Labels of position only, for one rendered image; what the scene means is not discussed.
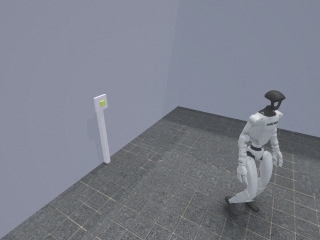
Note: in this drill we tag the robot thigh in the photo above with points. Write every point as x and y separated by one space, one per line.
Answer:
252 176
266 168

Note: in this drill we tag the left robot forearm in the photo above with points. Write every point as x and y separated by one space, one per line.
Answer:
274 142

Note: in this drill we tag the robot right thigh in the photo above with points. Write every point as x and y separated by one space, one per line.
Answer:
252 176

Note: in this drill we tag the right robot forearm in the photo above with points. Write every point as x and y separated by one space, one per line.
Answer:
242 151

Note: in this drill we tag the robot left upper arm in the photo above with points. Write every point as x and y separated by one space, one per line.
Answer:
280 116

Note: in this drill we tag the button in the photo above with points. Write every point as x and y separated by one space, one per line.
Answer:
102 103

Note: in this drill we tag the right robot hand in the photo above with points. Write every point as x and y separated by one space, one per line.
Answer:
241 170

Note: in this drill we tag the left robot hand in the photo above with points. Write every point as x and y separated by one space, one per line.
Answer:
275 155

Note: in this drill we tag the robot right upper arm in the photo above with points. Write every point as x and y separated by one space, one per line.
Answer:
253 121

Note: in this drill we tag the robot left thigh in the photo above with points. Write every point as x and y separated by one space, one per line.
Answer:
266 168

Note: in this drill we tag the panel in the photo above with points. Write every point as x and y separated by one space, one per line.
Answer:
102 126

